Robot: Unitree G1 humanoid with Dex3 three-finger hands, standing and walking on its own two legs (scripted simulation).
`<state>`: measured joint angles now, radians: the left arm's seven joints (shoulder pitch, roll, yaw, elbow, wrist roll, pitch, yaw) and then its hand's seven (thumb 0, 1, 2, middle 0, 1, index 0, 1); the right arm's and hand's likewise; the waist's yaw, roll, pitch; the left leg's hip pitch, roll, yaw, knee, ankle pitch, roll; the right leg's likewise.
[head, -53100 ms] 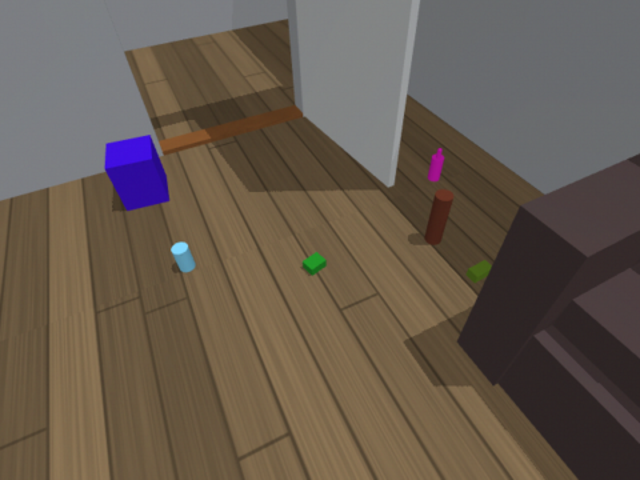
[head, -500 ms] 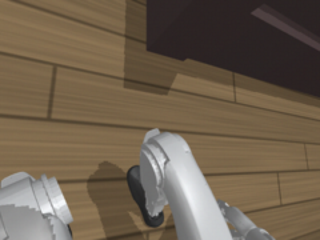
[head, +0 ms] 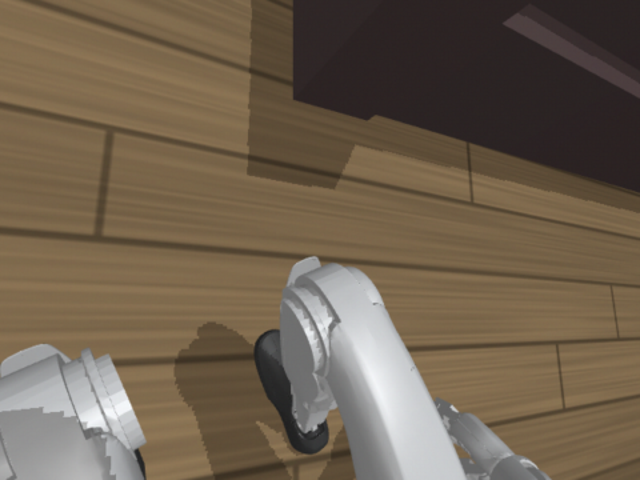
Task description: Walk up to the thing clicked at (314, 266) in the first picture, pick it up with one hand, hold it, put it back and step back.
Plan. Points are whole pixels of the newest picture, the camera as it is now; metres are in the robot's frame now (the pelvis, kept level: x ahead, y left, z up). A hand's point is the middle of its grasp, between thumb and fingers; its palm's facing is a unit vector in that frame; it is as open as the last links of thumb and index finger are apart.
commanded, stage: close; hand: left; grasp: from above
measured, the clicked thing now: out of the picture +0.46 +0.36 -0.28
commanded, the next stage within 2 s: withdraw in 0.22 s
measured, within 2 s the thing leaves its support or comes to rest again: neither
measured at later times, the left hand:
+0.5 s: hand out of the picture +0.46 +0.36 -0.22, palm faces -0.43 -0.06 -0.90, open 13.0 cm
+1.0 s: hand out of the picture +0.44 +0.39 -0.04, palm faces -0.47 -0.13 -0.87, open 14.0 cm
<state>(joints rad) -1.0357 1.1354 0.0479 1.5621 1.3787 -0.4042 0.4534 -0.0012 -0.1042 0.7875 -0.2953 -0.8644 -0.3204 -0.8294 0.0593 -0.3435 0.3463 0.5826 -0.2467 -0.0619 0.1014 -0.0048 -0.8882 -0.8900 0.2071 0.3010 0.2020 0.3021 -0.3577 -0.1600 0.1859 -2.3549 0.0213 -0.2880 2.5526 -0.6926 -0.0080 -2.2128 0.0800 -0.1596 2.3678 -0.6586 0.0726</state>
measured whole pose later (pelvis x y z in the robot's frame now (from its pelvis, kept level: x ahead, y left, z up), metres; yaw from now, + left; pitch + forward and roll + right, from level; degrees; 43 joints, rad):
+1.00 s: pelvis +0.00 -0.01 +0.07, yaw +7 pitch +35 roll -10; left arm -0.97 0.85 0.05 1.17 1.10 -0.07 0.03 0.00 -0.47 0.96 -0.09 -0.98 -0.09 -0.96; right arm 0.15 -0.31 0.11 0.59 -0.09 0.05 0.13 0.00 -0.89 -0.89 0.21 0.30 0.20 0.30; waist -0.23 0.05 -0.05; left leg -2.24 0.02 -0.15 2.27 -0.65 0.00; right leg -2.14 0.02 -0.07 2.18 -0.66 0.06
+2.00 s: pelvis +0.00 -0.01 +0.08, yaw +8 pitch +34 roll -9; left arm -0.84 0.86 0.09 0.97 1.15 -0.39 -0.01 0.00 -0.48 0.97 -0.09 -0.96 -0.09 -0.95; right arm 0.17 -0.33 0.03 0.64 -0.09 0.10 0.07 0.00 -0.91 -0.89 0.21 0.30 0.20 0.30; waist -0.18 0.01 -0.08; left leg -2.20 0.01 -0.14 2.24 -0.65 0.00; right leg -2.10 0.01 -0.06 2.16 -0.67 0.06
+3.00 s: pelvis +0.00 +0.00 +0.19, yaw +10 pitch +33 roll -7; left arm -0.92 0.91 0.08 1.11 1.15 -0.44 -0.06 0.00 -0.53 1.01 -0.09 -0.97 -0.08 -0.98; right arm 0.17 -0.27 0.06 0.67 -0.05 0.11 0.01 0.00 -0.92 -0.90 0.21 0.30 0.20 0.30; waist -0.20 0.04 -0.13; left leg -1.86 0.03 -0.09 1.87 -0.60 0.01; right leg -1.78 0.01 -0.04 1.80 -0.60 0.05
